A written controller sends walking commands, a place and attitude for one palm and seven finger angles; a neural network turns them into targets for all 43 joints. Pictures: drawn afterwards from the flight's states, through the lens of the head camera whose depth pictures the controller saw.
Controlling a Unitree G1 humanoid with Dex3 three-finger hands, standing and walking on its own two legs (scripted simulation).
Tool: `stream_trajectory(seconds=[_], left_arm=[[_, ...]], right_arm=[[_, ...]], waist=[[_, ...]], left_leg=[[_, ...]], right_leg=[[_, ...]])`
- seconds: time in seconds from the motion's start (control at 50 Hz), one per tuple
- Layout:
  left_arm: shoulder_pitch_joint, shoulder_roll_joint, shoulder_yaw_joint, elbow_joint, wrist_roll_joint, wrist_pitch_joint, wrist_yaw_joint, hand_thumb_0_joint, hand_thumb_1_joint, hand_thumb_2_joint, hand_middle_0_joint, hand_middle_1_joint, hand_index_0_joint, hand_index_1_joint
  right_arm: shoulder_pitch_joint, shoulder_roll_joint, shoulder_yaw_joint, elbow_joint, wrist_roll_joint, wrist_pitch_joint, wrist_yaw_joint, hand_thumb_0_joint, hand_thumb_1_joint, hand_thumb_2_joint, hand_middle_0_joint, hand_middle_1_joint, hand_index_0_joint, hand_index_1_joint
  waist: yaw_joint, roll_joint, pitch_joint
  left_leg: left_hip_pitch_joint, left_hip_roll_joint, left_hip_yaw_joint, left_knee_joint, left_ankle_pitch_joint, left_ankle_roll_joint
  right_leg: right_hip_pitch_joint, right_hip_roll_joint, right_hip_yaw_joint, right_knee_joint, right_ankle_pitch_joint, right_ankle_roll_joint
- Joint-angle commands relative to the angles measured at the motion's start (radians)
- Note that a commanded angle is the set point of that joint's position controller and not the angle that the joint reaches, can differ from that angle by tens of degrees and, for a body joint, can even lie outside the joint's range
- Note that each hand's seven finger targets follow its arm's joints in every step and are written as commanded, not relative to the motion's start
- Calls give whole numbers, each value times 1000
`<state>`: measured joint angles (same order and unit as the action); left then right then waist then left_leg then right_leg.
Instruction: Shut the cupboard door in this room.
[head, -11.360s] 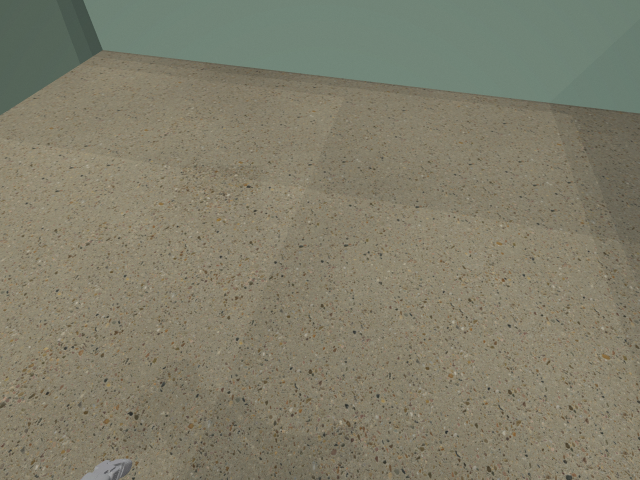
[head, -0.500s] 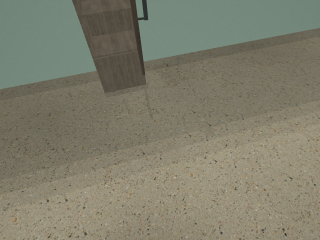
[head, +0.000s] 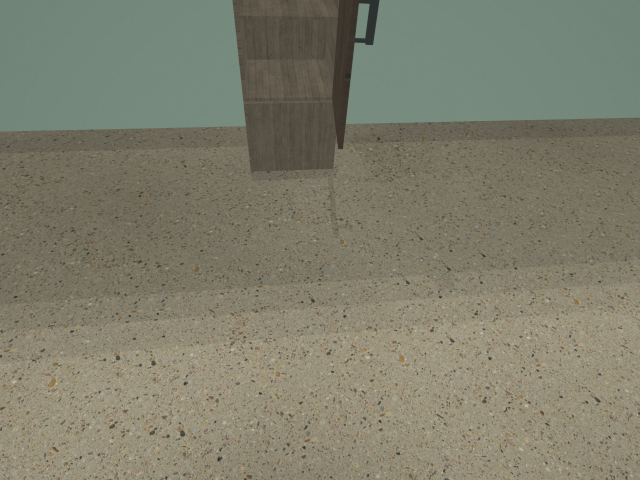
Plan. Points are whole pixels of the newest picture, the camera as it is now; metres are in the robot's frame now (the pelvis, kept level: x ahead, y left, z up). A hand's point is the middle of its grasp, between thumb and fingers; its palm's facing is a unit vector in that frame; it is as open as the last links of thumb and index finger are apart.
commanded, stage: stand and wait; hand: left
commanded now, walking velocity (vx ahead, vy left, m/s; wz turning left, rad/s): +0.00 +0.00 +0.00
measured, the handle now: (364, 21) +1.32 -0.04 +0.06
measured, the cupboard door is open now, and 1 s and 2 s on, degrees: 85 85 85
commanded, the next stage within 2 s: turn or walk to find it in 0.06 s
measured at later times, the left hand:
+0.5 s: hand out of the picture -0.03 +0.18 -0.18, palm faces +0.19 -0.95 -0.23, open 7.4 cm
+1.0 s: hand out of the picture -0.05 +0.20 -0.16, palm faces +0.34 -0.89 -0.30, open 7.4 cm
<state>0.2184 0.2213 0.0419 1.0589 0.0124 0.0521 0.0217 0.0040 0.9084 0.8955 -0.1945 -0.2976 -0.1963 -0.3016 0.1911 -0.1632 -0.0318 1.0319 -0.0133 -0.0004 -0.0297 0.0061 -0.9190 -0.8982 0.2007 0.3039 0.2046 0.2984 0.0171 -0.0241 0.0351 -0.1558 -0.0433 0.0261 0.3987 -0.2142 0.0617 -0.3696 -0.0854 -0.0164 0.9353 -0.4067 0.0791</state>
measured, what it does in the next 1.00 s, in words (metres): steps on the spot, turning left: right foot, then left foot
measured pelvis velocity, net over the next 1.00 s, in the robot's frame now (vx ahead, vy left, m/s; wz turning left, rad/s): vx -0.07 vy -0.03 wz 0.33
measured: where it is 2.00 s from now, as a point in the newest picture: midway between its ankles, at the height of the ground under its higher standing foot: outside the picture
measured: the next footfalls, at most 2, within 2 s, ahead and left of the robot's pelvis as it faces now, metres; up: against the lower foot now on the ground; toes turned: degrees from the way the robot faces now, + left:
right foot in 0.16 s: +0.02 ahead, -0.14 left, +0.00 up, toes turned -4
left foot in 0.56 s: -0.04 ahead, +0.12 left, +0.00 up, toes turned +16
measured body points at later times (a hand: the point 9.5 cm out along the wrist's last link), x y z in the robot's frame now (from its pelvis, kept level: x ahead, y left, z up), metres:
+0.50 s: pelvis -0.05 -0.02 -0.01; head -0.02 -0.02 +0.44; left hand -0.04 +0.23 -0.16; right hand +0.00 -0.27 -0.17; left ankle -0.08 +0.11 -0.71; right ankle -0.02 -0.14 -0.74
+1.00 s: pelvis -0.07 -0.03 -0.02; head -0.04 -0.05 +0.43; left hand -0.07 +0.24 -0.14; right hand +0.06 -0.24 -0.18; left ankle -0.08 +0.11 -0.74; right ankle -0.04 -0.13 -0.75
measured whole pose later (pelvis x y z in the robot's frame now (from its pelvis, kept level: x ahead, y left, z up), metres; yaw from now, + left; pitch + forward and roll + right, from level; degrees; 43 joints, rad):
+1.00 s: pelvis -0.07 -0.03 -0.02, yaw +19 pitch -1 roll +1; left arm 0.16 0.20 0.04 0.95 0.01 0.01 0.02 0.00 0.91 0.90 -0.20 -0.30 -0.20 -0.30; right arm 0.19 -0.21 -0.06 0.98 -0.02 0.04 0.00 0.01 -0.90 -0.90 0.20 0.30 0.20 0.30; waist -0.01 0.05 0.05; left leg -0.32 -0.03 -0.06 0.59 -0.28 -0.02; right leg -0.26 -0.04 -0.06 0.59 -0.31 0.03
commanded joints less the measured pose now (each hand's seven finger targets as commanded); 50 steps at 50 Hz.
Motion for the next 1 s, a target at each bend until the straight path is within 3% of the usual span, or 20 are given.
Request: stream_trajectory(seconds=[0.0,0.1,0.12,0.16,0.18,0.22,0.3,0.42,0.5,0.52,0.54,0.56,0.58,0.62,0.68,0.82,0.92,0.94,0.96,0.98], left_arm=[[-13,19,-10,-56,1,-21,8,0,900,900,-200,-300,-200,-300],[80,34,-8,-10,-1,-42,16,0,900,900,-200,-300,-200,-300],[89,73,-1,-9,2,-52,20,0,900,900,-200,-300,-200,-300],[80,165,16,-26,7,-59,21,0,900,900,-200,-300,-200,-300],[72,163,26,-45,7,-59,21,0,900,900,-200,-300,-200,-300],[9,125,27,-67,7,-51,25,0,900,900,-200,-300,-200,-300],[-14,114,32,-100,9,-60,18,0,900,900,-200,-300,-200,-300],[42,158,55,-98,22,-55,18,0,900,900,-200,-300,-200,-300],[25,168,59,-101,8,-43,12,0,900,900,-200,-300,-200,-300],[24,139,53,-112,-1,-34,10,0,900,900,-200,-300,-200,-300],[17,70,39,-148,-7,-26,4,0,900,900,-200,-300,-200,-300],[-41,62,29,-169,1,-17,7,0,900,900,-200,-300,-200,-300],[-63,72,32,-164,3,-11,6,0,900,900,-200,-300,-200,-300],[-76,80,37,-149,5,-9,-2,0,900,900,-200,-300,-200,-300],[-44,76,34,-129,3,-17,-10,0,900,900,-200,-300,-200,-300],[-76,64,25,-170,-4,-20,-3,0,900,900,-200,-300,-200,-300],[90,63,19,-121,-2,-42,1,0,900,900,-200,-300,-200,-300],[107,106,25,-117,8,-54,7,0,900,900,-200,-300,-200,-300],[91,186,36,-125,19,-64,13,0,900,900,-200,-300,-200,-300],[74,205,33,-149,11,-59,11,0,900,900,-200,-300,-200,-300]], right_arm=[[73,-161,-33,-10,-7,-9,-8,0,-900,-900,200,300,200,300],[51,-148,-32,1,4,-5,-2,0,-900,-900,200,300,200,300],[57,-125,-31,-2,10,-4,4,0,-900,-900,200,300,200,300],[36,-73,-22,-35,12,8,11,0,-900,-900,200,300,200,300],[8,-99,-36,-46,2,27,11,0,-900,-900,200,300,200,300],[28,-120,-51,-34,-3,43,17,0,-900,-900,200,300,200,300],[80,-91,-55,-10,-1,52,31,0,-900,-900,200,300,200,300],[1,-77,-46,-63,4,36,35,0,-900,-900,200,300,200,300],[101,-92,-42,-42,5,17,30,0,-900,-900,200,300,200,300],[134,-137,-51,-42,4,7,32,0,-900,-900,200,300,200,300],[156,-234,-72,-48,-6,1,27,0,-900,-900,200,300,200,300],[182,-281,-81,-43,-9,11,21,0,-900,-900,200,300,200,300],[154,-263,-76,-43,-13,11,16,0,-900,-900,200,300,200,300],[68,-218,-61,-67,-13,6,6,0,-900,-900,200,300,200,300],[36,-209,-53,-82,-10,1,4,0,-900,-900,200,300,200,300],[55,-230,-67,-101,-13,13,11,0,-900,-900,200,300,200,300],[-10,-205,-67,-118,-6,18,17,0,-900,-900,200,300,200,300],[7,-151,-59,-117,3,18,20,0,-900,-900,200,300,200,300],[20,-80,-43,-136,7,19,22,0,-900,-900,200,300,200,300],[-24,-132,-54,-147,2,32,21,0,-900,-900,200,300,200,300]], waist=[[-33,153,-13],[11,123,-40],[9,34,-43],[9,-209,8],[28,-236,25],[-4,-200,95],[-23,-110,50],[29,-180,10],[-24,-117,-77],[-45,27,-93],[-57,344,-68],[-82,329,-59],[-71,235,-46],[-44,247,-9],[-29,173,-23],[-51,160,-47],[19,115,-107],[23,-12,-106],[12,-276,-66],[31,-235,-25]], left_leg=[[46,279,-222,-99,380,103],[-67,214,-223,-12,276,40],[-146,169,-188,49,194,-3],[-270,25,-40,228,-210,-77],[-268,41,-64,383,-309,-75],[-300,59,-72,589,-278,-74],[-300,74,-34,690,-206,-101],[-262,93,21,427,-278,-116],[-46,67,61,91,-38,-107],[62,127,-27,-20,60,-89],[112,364,-356,-88,298,3],[39,452,-405,-110,389,89],[-12,430,-356,-122,282,108],[-47,348,-309,-113,211,89],[-1,284,-229,-86,318,78],[12,292,-313,-62,311,112],[-129,200,-261,50,164,38],[-234,125,-194,158,23,-17],[-386,1,-82,323,-239,-80],[-341,17,-110,465,-349,-80]], right_leg=[[7,4,-9,-167,-36,-10],[230,12,-32,-520,207,-25],[312,-51,38,-576,270,-43],[263,-306,242,-654,329,-185],[180,-335,262,-697,270,-245],[89,-297,205,-718,187,-251],[116,-234,43,-661,268,-203],[209,-278,20,-579,399,-225],[174,-239,-62,-409,439,-146],[76,-187,-114,-276,313,-92],[-151,-50,-165,-79,-67,-13],[-154,-25,-80,59,-223,-17],[-136,-43,-32,118,-175,-27],[-170,-40,-12,174,-74,-21],[-158,-19,-14,155,-7,-11],[-81,15,-7,-69,-54,-6],[230,42,-49,-484,196,-18],[326,-55,50,-588,206,-41],[340,-276,327,-664,211,-133],[173,-360,369,-706,201,-218]])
